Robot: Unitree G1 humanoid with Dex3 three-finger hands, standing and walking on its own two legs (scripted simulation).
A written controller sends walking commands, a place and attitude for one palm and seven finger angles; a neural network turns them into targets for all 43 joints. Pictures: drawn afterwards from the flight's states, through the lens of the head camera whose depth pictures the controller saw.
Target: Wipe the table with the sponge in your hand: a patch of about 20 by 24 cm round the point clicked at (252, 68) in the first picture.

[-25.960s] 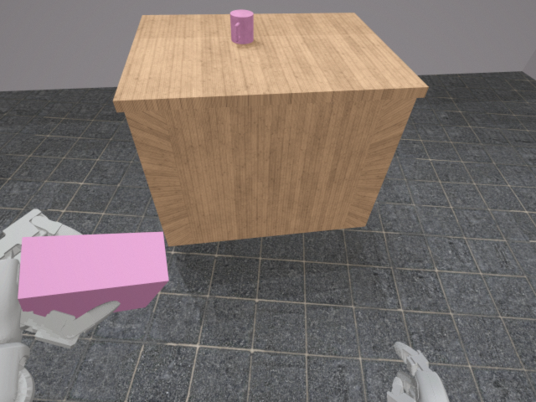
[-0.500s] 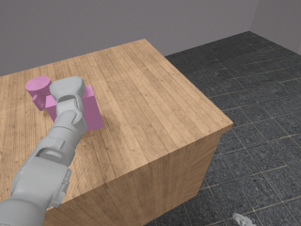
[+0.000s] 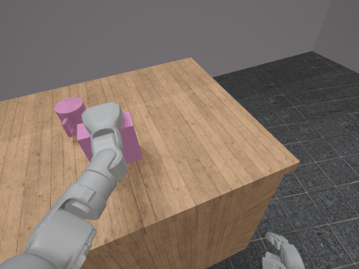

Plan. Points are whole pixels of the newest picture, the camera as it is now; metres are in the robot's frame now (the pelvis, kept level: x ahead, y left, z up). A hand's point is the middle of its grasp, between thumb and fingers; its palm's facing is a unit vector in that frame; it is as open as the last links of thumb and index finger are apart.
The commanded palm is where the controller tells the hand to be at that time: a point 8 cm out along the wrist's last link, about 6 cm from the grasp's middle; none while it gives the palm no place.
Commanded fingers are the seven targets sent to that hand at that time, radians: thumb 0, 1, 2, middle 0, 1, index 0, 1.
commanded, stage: wipe back along the third lane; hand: left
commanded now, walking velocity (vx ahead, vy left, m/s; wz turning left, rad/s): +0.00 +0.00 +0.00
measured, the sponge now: (114, 148) +0.40 +0.21 +0.06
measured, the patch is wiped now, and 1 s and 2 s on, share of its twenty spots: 1.00 1.00 1.00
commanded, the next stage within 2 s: slide back across to the middle lane in 1.18 s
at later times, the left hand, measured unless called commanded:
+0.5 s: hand (116, 148) +0.35 +0.18 +0.11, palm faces +0.08 -0.05 -1.00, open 9.8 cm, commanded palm +0.30 +0.16 +0.14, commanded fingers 0.00 0.10 1.30 -1.20 -1.60 -1.20 -1.60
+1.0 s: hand (123, 162) +0.31 +0.15 +0.11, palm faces +0.10 -0.07 -0.99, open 9.8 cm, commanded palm +0.26 +0.14 +0.14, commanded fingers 0.00 0.10 1.30 -1.20 -1.60 -1.20 -1.60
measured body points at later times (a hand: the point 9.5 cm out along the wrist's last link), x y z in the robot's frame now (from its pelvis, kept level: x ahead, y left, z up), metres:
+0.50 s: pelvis +0.00 -0.01 +0.00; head -0.03 -0.04 +0.45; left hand +0.34 +0.18 +0.16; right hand +0.24 -0.21 -0.08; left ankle -0.01 +0.10 -0.74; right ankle -0.01 -0.11 -0.74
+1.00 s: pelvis -0.01 -0.04 +0.00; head -0.06 -0.09 +0.44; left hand +0.30 +0.15 +0.16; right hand +0.23 -0.24 -0.08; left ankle -0.01 +0.10 -0.74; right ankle -0.01 -0.11 -0.74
